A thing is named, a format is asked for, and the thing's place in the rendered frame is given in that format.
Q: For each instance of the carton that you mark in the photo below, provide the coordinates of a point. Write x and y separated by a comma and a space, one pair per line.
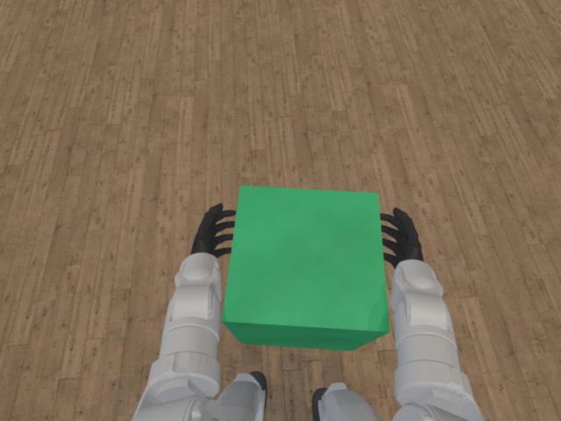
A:
306, 269

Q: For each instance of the robot right upper arm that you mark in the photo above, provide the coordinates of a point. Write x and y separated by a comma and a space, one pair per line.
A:
421, 411

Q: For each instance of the right robot forearm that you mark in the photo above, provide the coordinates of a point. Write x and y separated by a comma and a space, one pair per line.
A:
428, 366

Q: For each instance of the robot left hand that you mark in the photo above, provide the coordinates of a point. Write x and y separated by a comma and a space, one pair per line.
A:
205, 240

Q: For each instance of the left robot forearm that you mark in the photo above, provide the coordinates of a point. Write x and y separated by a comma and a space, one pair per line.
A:
187, 364

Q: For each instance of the robot left upper arm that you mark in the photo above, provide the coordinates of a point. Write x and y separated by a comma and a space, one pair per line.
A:
191, 408

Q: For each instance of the robot right shin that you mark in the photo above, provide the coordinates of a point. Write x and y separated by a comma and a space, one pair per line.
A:
335, 386

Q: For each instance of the robot shin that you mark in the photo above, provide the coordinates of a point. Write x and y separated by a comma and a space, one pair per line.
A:
246, 377
335, 386

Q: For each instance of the robot right hand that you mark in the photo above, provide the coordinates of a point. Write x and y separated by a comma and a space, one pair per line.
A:
408, 246

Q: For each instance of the robot left shin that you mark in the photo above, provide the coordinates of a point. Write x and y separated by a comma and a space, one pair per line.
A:
246, 377

